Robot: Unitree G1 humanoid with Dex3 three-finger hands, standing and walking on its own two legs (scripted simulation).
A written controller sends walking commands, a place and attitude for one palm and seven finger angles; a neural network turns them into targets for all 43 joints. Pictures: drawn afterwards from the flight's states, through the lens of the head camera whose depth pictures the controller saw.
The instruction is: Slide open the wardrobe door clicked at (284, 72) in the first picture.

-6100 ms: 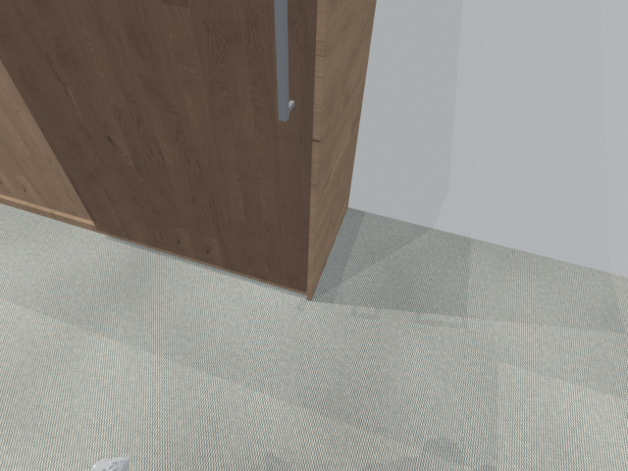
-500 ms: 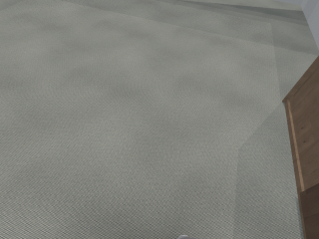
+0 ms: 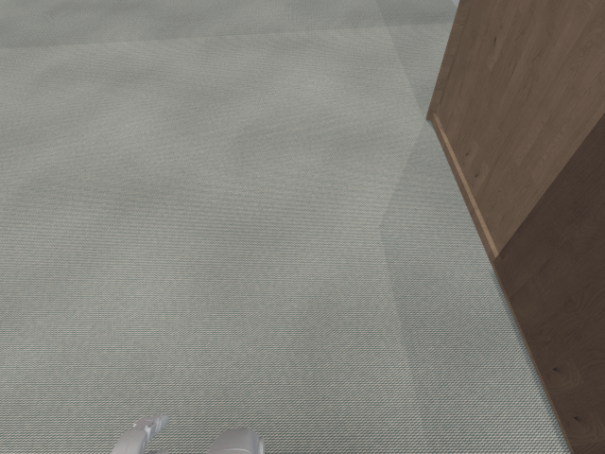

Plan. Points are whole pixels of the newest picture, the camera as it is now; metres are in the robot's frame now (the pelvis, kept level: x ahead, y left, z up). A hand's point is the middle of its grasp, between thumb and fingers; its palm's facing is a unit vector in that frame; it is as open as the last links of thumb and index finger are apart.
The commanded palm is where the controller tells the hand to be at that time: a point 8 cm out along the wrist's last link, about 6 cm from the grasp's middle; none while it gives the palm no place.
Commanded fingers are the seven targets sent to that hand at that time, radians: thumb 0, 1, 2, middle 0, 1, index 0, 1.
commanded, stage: turn to face it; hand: right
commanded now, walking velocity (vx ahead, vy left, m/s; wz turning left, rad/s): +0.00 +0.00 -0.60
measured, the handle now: out of the picture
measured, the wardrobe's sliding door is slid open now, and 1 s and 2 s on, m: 0.00 0.00 0.00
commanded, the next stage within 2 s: none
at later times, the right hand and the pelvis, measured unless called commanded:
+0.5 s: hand out of the picture +0.03 -0.18 -0.14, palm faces +0.31 +0.91 -0.28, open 7.3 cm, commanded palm none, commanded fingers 0.00 -0.90 -0.90 0.20 0.30 0.20 0.30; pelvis +0.00 +0.04 +0.01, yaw -19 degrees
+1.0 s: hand out of the picture -0.07 -0.25 -0.15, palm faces +0.59 +0.76 -0.27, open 7.3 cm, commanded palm none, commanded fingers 0.00 -0.90 -0.90 0.20 0.30 0.20 0.30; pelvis -0.02 -0.01 +0.01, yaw -36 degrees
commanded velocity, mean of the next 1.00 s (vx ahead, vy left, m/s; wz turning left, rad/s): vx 0.00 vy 0.00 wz -0.60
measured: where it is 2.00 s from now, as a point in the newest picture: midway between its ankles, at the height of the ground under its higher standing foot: outside the picture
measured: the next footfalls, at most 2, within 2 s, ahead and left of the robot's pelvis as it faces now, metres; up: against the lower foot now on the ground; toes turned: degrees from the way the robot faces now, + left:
left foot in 0.26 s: +0.06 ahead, +0.14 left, +0.00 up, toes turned -6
right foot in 0.68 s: -0.02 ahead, -0.11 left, +0.00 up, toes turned -32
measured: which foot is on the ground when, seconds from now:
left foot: up 0.00-0.24, down 0.26-0.68, up 0.70-1.00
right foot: down 0.00-0.26, up 0.28-0.66, down 0.68-1.00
